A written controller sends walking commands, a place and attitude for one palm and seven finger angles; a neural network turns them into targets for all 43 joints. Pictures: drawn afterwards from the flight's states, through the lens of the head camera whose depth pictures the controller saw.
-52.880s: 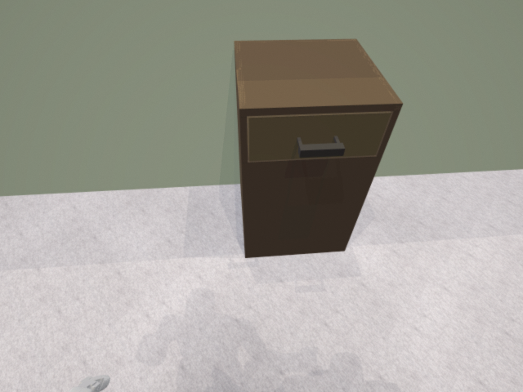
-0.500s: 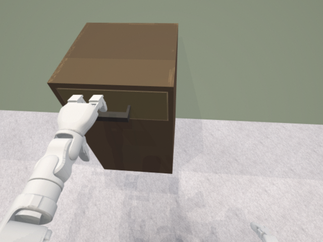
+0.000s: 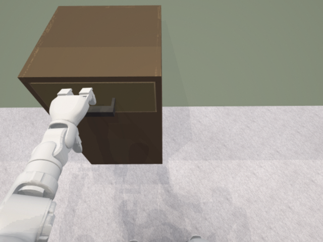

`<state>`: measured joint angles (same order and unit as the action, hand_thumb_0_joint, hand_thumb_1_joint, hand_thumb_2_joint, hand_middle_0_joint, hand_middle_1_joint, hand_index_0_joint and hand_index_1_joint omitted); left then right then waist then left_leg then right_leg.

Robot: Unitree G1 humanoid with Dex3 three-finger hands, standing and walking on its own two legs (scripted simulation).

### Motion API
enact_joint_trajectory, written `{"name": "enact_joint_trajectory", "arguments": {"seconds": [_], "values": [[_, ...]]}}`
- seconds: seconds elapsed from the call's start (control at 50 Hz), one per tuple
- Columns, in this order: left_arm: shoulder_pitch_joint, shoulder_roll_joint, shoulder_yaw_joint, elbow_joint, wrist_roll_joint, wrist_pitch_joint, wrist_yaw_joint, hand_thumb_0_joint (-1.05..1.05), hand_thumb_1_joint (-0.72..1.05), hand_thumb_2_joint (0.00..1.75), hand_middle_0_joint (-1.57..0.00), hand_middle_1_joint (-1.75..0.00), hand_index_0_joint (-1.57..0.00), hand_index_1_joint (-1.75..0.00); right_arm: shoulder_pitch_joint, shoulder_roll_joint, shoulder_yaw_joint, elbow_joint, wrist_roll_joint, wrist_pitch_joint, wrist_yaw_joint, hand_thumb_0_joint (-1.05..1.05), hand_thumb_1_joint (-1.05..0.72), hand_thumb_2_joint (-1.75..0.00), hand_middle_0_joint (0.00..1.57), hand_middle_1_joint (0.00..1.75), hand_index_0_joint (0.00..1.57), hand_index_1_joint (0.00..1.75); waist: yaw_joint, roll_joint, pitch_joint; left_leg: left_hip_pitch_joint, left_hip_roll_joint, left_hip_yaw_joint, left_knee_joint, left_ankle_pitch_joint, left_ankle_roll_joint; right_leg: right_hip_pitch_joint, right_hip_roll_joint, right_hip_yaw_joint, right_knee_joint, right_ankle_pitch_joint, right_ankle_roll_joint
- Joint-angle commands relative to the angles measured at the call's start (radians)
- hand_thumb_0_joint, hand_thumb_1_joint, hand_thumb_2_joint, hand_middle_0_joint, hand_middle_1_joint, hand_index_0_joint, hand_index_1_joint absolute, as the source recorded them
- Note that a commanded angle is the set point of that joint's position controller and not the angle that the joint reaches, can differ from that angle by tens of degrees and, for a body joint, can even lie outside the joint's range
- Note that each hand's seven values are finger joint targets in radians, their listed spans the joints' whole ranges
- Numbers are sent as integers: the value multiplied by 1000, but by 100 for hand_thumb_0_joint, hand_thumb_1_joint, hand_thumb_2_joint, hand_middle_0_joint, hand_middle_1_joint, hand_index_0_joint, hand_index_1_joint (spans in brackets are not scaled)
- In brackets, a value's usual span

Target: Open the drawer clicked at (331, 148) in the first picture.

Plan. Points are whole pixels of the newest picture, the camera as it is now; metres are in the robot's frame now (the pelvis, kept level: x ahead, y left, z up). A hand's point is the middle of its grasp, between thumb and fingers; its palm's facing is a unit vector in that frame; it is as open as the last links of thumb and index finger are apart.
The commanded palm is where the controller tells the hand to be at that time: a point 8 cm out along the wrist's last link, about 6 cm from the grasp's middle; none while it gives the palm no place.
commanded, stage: move the hooked fingers above the handle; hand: left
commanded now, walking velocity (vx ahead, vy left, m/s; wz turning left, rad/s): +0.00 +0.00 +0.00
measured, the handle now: (97, 106) +0.56 +0.24 -0.09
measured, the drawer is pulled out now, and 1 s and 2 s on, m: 0.00 0.00 0.00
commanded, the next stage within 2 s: none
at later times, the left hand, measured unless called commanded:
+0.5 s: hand (93, 112) +0.48 +0.22 -0.02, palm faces -0.10 -0.03 -0.99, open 13.8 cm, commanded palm +0.48 +0.23 +0.03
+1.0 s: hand (90, 111) +0.48 +0.23 -0.02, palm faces -0.09 -0.02 -1.00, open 13.8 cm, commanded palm +0.48 +0.23 +0.03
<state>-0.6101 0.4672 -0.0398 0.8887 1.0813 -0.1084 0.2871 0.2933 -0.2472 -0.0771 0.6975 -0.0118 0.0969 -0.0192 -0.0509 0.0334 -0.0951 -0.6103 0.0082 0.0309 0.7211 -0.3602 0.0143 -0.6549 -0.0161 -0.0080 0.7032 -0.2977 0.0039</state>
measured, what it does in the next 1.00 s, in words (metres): stands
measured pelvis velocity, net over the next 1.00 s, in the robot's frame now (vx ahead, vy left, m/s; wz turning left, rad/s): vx -0.01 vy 0.00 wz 0.01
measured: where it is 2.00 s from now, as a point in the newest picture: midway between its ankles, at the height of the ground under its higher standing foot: outside the picture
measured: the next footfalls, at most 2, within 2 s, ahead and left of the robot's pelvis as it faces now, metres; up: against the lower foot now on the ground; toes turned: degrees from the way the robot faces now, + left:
none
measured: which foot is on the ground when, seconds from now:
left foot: down 0.00-1.00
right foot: down 0.00-1.00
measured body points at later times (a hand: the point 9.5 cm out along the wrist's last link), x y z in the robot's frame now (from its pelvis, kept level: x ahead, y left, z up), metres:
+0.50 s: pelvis +0.00 +0.01 -0.03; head +0.12 +0.01 +0.41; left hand +0.48 +0.22 +0.03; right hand +0.00 -0.28 -0.15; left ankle -0.01 +0.11 -0.71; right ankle +0.02 -0.13 -0.71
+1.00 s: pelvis -0.01 +0.00 -0.03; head +0.11 +0.01 +0.40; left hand +0.48 +0.23 +0.03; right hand -0.01 -0.27 -0.16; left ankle -0.01 +0.11 -0.71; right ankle +0.02 -0.13 -0.71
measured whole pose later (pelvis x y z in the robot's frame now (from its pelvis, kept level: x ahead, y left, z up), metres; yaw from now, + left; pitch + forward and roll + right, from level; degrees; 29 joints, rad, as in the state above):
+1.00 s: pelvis -0.01 +0.00 -0.03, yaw +0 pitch +23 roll -2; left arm -0.85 0.55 -0.04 1.08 1.12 -0.18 0.31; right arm 0.36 -0.25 -0.05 0.73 -0.04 0.09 -0.02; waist -0.13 0.04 -0.15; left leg -0.92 0.02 0.00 0.96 -0.44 0.02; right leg -0.93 -0.01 -0.04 0.89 -0.36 0.01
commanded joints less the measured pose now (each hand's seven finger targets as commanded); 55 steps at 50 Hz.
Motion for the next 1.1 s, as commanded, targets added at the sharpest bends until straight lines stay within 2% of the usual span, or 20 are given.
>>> {"name": "enact_joint_trajectory", "arguments": {"seconds": [0.0, 0.1, 0.16, 0.2, 0.28, 0.32, 0.4, 0.44, 0.48, 0.52, 0.56, 0.6, 0.7, 0.72, 0.78, 0.82, 0.84, 0.92, 1.04, 1.08], "values": [[-444, 212, 74, -186, -1, -52, 39, 0, -50, 30, -30, -120, -30, -120, 89, -151, -50, -76, -6, -17, -17, 0, -90, -90, 20, 30, 20, 30, -30, -5, -398, 181, -31, -13, -38, 356, 27, 177, 48, -13, -43, 287, -47], [-454, 302, 159, -109, 26, -55, 100, 0, -50, 30, -30, -120, -30, -120, 93, -156, -40, -67, -16, -6, -5, 0, -90, -90, 20, 30, 20, 30, -15, 15, -371, 82, -36, -13, -4, 322, 25, 126, 50, -17, 2, 257, -52], [-452, 309, 160, -74, 41, -20, 136, 0, -50, 30, -30, -120, -30, -120, 100, -159, -40, -71, -21, -3, 7, 0, -90, -90, 20, 30, 20, 30, -10, 37, -416, 57, -39, -6, 19, 328, 22, 119, 52, -19, 29, 267, -51], [-479, 309, 150, -25, 43, 10, 140, 0, -50, 30, -30, -120, -30, -120, 107, -164, -40, -70, -20, -1, 10, 0, -90, -90, 20, 30, 20, 30, -30, 13, -419, 33, -38, -6, 33, 317, 24, 108, 54, -20, 34, 264, -47], [-587, 250, 65, 7, 43, 32, 109, 0, -50, 30, -30, -120, -30, -120, 151, -173, -49, -57, -17, -9, 5, 0, -90, -90, 20, 30, 20, 30, -83, 10, -458, 54, -32, -15, 55, 284, 28, 55, 56, -18, 32, 230, -39], [-660, 217, 28, -7, 29, 8, 82, 0, -50, 30, -30, -120, -30, -120, 176, -175, -52, -47, -19, -16, -2, 0, -90, -90, 20, 30, 20, 30, -111, 18, -489, 83, -28, -32, 71, 283, 29, 16, 56, -19, 37, 212, -37], [-747, 246, 45, -48, 23, -61, 61, 0, -50, 30, -30, -120, -30, -120, 202, -176, -53, -21, -33, -26, -14, 0, -90, -90, 20, 30, 20, 30, -130, 64, -532, 105, -21, -55, 116, 317, 26, -58, 57, -23, 76, 199, -42], [-725, 277, 78, -20, 34, -76, 78, 0, -50, 30, -30, -120, -30, -120, 211, -178, -48, -11, -39, -26, -11, 0, -90, -90, 20, 30, 20, 30, -115, 106, -520, 86, -19, -59, 137, 334, 20, -101, 59, -28, 101, 190, -47], [-700, 335, 126, 47, 48, -59, 106, 0, -50, 30, -30, -120, -30, -120, 205, -183, -36, -5, -44, -18, -5, 0, -90, -90, 20, 30, 20, 30, -104, 94, -471, 5, -21, -57, 152, 315, 19, -122, 59, -32, 123, 177, -49], [-702, 385, 160, 93, 57, -26, 138, 0, -50, 30, -30, -120, -30, -120, 205, -190, -25, -6, -48, -9, 3, 0, -90, -90, 20, 30, 20, 30, -96, 96, -471, -53, -25, -53, 162, 322, 19, -115, 59, -36, 148, 190, -49], [-682, 403, 172, 105, 68, 17, 161, 0, -50, 30, -30, -120, -30, -120, 202, -192, -23, -20, -51, 1, 12, 0, -90, -90, 20, 30, 20, 30, -81, 102, -520, -67, -27, -40, 176, 358, 18, -83, 59, -35, 164, 238, -47], [-612, 429, 194, 125, 67, 63, 160, 0, -50, 30, -30, -120, -30, -120, 196, -198, -21, -31, -52, 15, 25, 0, -90, -90, 20, 30, 20, 30, -46, 119, -588, -45, -29, -29, 178, 420, 12, -28, 63, -35, 174, 295, -48], [-600, 412, 158, 110, 43, 118, 111, 0, -50, 30, -30, -120, -30, -120, 203, -203, -20, -43, -32, 42, 16, 0, -90, -90, 20, 30, 20, 30, -70, 8, -586, -66, -25, -11, 146, 365, 28, 72, 61, -22, 126, 326, -31], [-608, 440, 171, 79, 38, 111, 97, 0, -50, 30, -30, -120, -30, -120, 206, -208, -20, -44, -29, 43, 11, 0, -90, -90, 20, 30, 20, 30, -65, 9, -594, -61, -24, -13, 137, 340, 29, 83, 59, -17, 119, 307, -28], [-638, 403, 141, -13, 12, 37, 48, 0, -50, 30, -30, -120, -30, -120, 204, -196, -28, -47, -23, 27, -9, 0, -90, -90, 20, 30, 20, 30, -87, 6, -579, -23, -21, -14, 119, 288, 39, 88, 56, -5, 83, 272, -25], [-699, 337, 86, -59, 12, -31, 31, 0, -50, 30, -30, -120, -30, -120, 213, -186, -34, -37, -24, 12, -23, 0, -90, -90, 20, 30, 20, 30, -122, 34, -543, 12, -15, -31, 124, 263, 39, 10, 57, -7, 75, 216, -29], [-697, 296, 60, -56, 14, -57, 29, 0, -50, 30, -30, -120, -30, -120, 216, -181, -38, -27, -25, 3, -28, 0, -90, -90, 20, 30, 20, 30, -131, 34, -511, 26, -12, -36, 126, 253, 38, -30, 57, -13, 72, 187, -30], [-726, 243, 32, -18, 28, -100, 65, 0, -50, 30, -30, -120, -30, -120, 230, -175, -39, -4, -31, -18, -24, 0, -90, -90, 20, 30, 20, 30, -144, 102, -443, 39, -8, -63, 141, 224, 24, -173, 58, -31, 92, 93, -43], [-670, 318, 101, 137, 37, 4, 138, 0, -50, 30, -30, -120, -30, -120, 216, -188, -19, -15, -38, -3, 7, 0, -90, -90, 20, 30, 20, 30, -112, 93, -432, -54, -22, -45, 153, 262, 19, -135, 59, -39, 119, 136, -47], [-687, 357, 114, 136, 53, 40, 145, 0, -50, 30, -30, -120, -30, -120, 211, -194, -15, -27, -38, 4, 11, 0, -90, -90, 20, 30, 20, 30, -103, 94, -479, -59, -26, -38, 157, 281, 21, -99, 60, -37, 128, 169, -45]]}}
